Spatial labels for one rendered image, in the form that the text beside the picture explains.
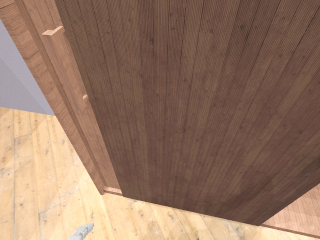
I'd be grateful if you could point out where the handle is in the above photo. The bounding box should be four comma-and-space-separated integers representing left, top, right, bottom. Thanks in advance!
41, 30, 86, 111

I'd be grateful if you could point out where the left robot hand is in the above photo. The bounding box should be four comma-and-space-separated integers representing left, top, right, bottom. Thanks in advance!
67, 222, 94, 240

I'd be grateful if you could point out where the wardrobe door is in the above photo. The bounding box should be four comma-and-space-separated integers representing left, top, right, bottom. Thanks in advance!
54, 0, 320, 226
14, 0, 120, 189

